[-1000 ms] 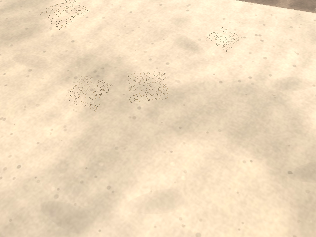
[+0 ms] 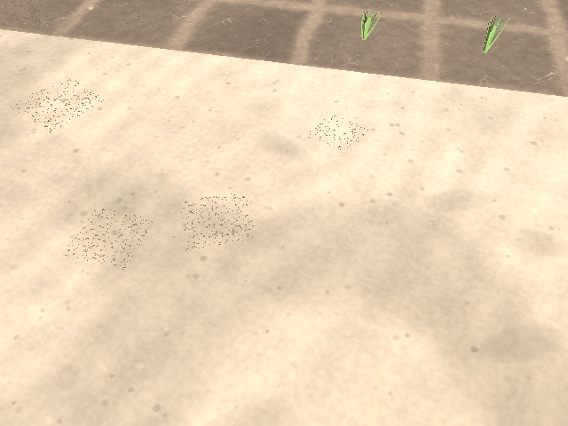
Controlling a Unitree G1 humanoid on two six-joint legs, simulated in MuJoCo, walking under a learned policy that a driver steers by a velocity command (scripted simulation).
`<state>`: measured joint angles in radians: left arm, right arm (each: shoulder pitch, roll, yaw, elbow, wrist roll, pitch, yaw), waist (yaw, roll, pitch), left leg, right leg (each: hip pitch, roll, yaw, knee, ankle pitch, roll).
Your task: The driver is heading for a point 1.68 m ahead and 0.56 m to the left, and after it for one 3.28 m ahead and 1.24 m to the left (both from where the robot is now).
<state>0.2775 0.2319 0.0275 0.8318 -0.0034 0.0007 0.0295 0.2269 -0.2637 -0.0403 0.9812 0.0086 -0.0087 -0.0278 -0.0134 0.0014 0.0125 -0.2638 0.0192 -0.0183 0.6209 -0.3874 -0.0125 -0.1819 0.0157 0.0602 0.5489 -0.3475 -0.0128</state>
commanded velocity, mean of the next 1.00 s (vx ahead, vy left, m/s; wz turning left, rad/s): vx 0.40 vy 0.00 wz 0.01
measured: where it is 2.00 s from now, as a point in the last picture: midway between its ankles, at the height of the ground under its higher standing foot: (305, 401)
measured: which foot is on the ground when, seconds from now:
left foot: down 0.00-0.58, up 0.60-1.00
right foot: down 0.00-0.10, up 0.12-0.54, down 0.56-1.00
